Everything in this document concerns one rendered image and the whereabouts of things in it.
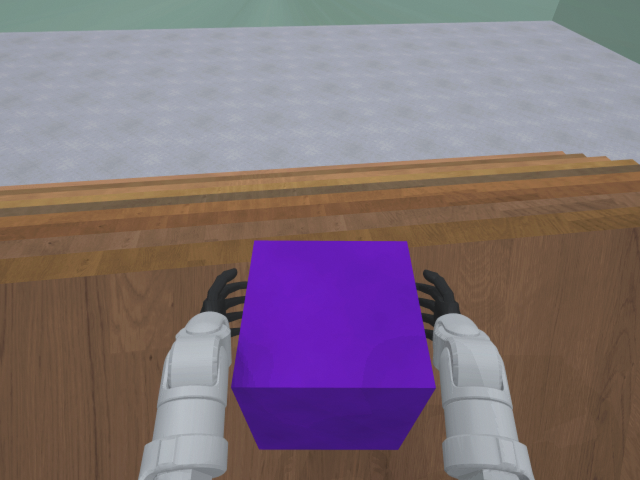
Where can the robot left forearm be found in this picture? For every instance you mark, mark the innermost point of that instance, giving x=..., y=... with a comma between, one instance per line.
x=188, y=439

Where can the carton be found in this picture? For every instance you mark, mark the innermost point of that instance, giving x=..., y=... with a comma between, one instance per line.
x=332, y=352

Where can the robot right forearm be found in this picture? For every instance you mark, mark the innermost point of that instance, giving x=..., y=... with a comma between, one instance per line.
x=481, y=437

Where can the robot right hand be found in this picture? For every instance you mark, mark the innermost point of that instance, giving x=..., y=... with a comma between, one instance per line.
x=444, y=299

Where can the robot left hand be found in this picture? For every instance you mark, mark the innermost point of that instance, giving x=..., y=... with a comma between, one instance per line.
x=216, y=302

